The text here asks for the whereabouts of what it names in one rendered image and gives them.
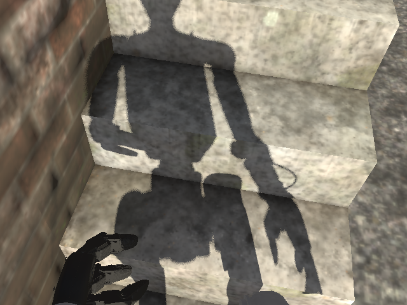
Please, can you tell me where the left robot hand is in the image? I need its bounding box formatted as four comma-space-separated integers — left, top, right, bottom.
52, 232, 149, 305

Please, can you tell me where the right robot thigh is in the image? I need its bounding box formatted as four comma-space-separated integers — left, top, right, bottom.
239, 291, 289, 305

